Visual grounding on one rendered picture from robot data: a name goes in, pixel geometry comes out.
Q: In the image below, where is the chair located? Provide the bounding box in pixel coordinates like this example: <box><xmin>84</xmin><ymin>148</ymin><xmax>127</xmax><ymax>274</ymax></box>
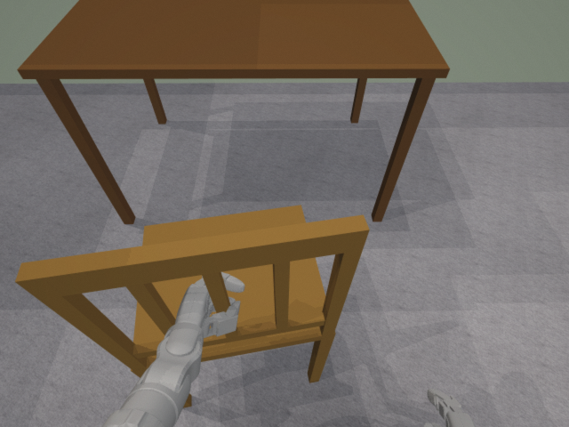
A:
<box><xmin>15</xmin><ymin>205</ymin><xmax>369</xmax><ymax>408</ymax></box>

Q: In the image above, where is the left robot forearm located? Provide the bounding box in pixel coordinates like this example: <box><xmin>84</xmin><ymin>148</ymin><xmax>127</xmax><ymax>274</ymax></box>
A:
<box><xmin>102</xmin><ymin>322</ymin><xmax>204</xmax><ymax>427</ymax></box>

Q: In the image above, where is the left robot hand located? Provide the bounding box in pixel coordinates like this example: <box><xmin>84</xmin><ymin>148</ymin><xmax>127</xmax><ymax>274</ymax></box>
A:
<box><xmin>175</xmin><ymin>272</ymin><xmax>244</xmax><ymax>338</ymax></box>

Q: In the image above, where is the table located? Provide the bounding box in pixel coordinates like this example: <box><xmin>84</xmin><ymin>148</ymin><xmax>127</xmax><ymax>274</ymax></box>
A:
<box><xmin>17</xmin><ymin>0</ymin><xmax>450</xmax><ymax>224</ymax></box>

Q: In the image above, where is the right robot hand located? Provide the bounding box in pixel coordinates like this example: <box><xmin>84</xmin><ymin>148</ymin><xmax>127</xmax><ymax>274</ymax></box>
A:
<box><xmin>423</xmin><ymin>389</ymin><xmax>476</xmax><ymax>427</ymax></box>

